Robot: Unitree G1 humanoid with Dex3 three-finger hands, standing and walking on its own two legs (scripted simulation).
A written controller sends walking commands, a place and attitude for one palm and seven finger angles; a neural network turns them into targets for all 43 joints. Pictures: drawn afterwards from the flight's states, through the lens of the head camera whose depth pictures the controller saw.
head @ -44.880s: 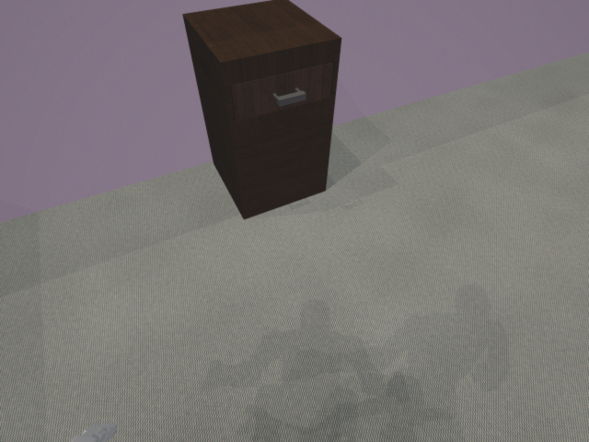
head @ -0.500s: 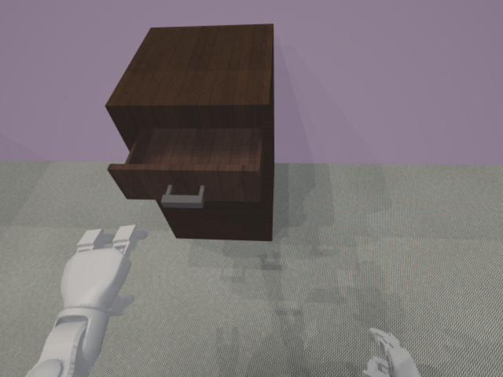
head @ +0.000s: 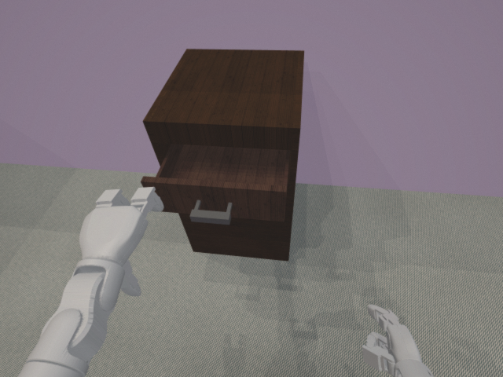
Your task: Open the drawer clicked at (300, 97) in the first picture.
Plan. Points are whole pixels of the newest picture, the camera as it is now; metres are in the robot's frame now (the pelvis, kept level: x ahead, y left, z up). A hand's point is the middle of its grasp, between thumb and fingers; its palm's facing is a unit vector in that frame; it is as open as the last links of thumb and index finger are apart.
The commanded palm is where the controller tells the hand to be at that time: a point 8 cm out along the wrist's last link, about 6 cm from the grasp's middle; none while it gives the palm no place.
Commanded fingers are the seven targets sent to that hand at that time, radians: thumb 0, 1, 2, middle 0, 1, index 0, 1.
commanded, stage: raise the hand with hooked fingers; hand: left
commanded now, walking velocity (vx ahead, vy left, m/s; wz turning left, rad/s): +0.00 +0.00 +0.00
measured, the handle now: (212, 210) +0.53 +0.20 -0.18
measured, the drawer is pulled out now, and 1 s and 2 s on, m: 0.15 0.15 0.15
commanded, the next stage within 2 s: move the hooked fingers above the handle in 0.56 s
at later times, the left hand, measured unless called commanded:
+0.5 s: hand (140, 228) +0.31 +0.23 +0.07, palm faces +0.03 -0.08 -1.00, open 13.8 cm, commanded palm +0.28 +0.23 +0.13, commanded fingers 0.00 -0.50 0.30 -0.30 -1.20 -0.30 -1.20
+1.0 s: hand (163, 229) +0.33 +0.21 +0.03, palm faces -0.03 -0.05 -1.00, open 13.8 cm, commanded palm +0.32 +0.22 +0.09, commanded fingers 0.00 -0.50 0.30 -0.30 -1.20 -0.30 -1.20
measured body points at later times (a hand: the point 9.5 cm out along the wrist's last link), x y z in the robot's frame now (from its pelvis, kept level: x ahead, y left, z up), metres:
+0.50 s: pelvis +0.00 -0.01 +0.01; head +0.04 -0.04 +0.45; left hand +0.30 +0.23 +0.13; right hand +0.17 -0.25 -0.12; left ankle -0.02 +0.09 -0.73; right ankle +0.01 -0.13 -0.73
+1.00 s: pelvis +0.00 -0.03 +0.00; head +0.04 -0.05 +0.45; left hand +0.33 +0.21 +0.09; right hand +0.17 -0.26 -0.12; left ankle -0.02 +0.09 -0.73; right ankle +0.01 -0.13 -0.73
